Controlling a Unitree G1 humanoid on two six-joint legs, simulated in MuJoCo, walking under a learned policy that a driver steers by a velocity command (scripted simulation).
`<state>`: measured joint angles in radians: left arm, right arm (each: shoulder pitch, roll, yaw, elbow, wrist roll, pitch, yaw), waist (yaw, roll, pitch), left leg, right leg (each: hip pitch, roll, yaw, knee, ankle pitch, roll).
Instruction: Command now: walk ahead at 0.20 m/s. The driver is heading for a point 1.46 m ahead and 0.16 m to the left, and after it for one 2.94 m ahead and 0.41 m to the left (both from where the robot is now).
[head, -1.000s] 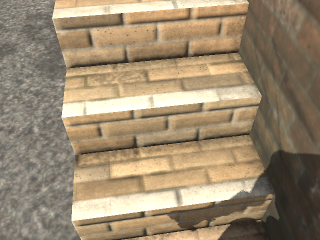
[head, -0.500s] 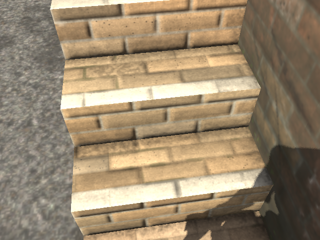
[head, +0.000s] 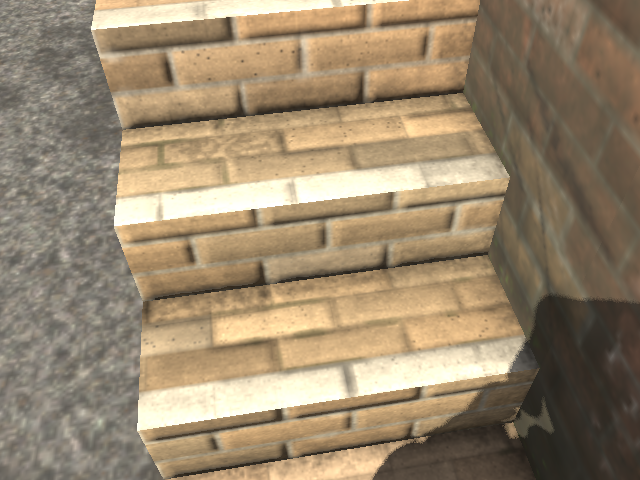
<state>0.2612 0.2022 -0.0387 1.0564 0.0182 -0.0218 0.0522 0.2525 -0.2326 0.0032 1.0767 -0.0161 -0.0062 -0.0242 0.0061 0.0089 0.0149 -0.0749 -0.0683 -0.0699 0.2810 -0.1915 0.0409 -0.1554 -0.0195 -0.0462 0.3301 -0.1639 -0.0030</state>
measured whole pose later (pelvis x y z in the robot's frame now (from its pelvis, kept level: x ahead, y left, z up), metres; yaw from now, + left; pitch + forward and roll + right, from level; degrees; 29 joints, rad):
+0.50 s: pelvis +0.03 -0.01 +0.00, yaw +1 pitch -1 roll +0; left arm 0.18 0.19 -0.02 1.02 0.01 -0.05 0.07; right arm 0.15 -0.23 0.01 1.02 0.00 -0.05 -0.04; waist 0.01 0.02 0.03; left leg -0.01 -0.05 -0.09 0.23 -0.20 0.03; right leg -0.08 0.00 -0.06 0.27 -0.18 -0.01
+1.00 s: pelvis +0.01 -0.01 +0.00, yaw +0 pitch -1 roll +0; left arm 0.22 0.20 -0.02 1.05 0.02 -0.04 0.06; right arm 0.22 -0.25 -0.02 1.06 -0.02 0.01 -0.04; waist 0.00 0.02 0.03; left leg -0.05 -0.04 -0.08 0.25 -0.19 0.02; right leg -0.12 0.00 -0.06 0.30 -0.17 -0.02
